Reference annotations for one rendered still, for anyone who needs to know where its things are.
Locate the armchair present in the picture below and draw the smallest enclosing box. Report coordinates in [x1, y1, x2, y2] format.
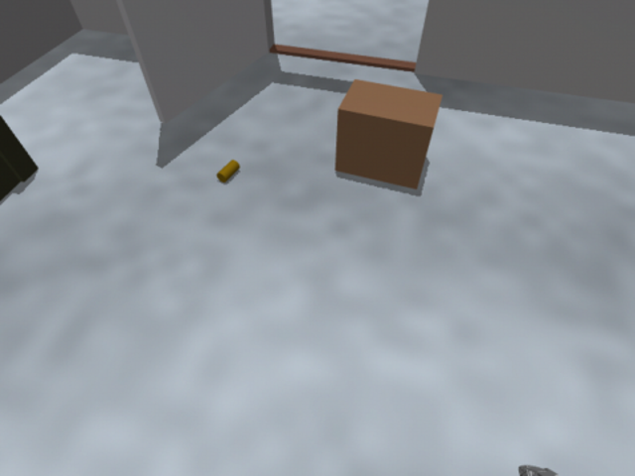
[0, 115, 38, 201]

